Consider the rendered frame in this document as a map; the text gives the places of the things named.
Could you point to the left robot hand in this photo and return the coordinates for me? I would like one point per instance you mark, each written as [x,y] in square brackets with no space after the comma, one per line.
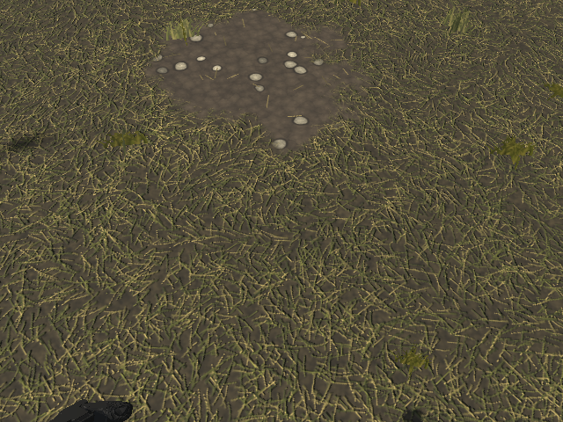
[101,411]

